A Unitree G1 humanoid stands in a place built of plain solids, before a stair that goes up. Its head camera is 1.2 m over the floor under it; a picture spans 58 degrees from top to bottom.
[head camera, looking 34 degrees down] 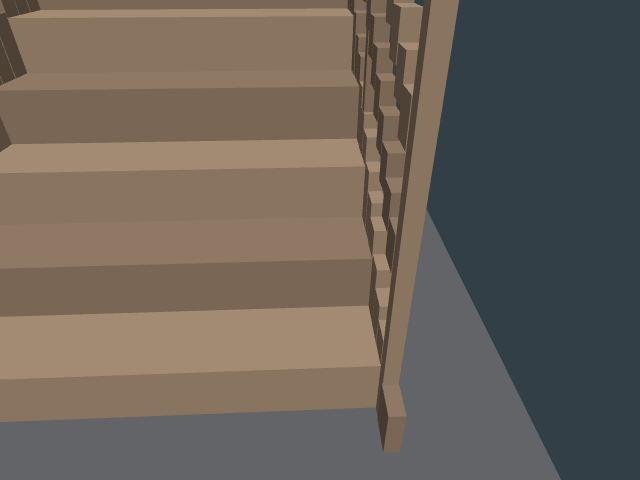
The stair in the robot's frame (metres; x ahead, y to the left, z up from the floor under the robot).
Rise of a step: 0.20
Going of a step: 0.26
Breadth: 1.40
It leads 3 degrees to the left of straight ahead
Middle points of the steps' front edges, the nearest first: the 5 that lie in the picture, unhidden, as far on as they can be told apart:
0.81 0.47 0.20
1.06 0.48 0.39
1.32 0.50 0.59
1.57 0.51 0.79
1.83 0.52 0.98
